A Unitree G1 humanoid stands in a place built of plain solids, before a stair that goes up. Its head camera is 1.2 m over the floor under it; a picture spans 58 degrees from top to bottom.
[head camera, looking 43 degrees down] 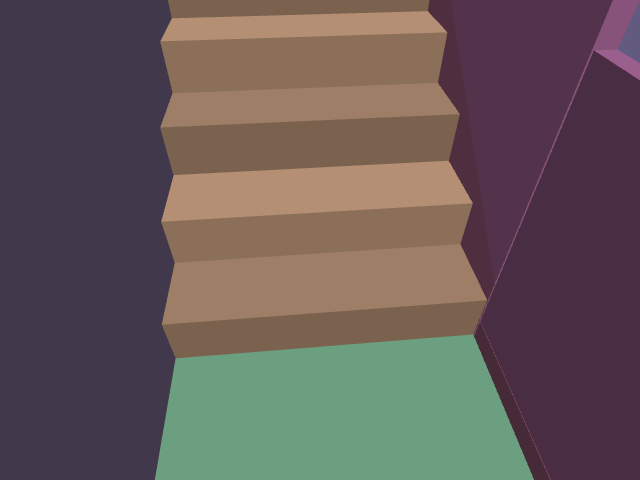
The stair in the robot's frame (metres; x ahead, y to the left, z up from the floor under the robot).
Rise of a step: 0.18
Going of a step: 0.25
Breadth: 0.97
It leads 5 degrees to the left of straight ahead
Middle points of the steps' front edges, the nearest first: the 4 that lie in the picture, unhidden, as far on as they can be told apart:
0.78 -0.03 0.18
1.03 0.00 0.36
1.28 0.02 0.53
1.52 0.04 0.71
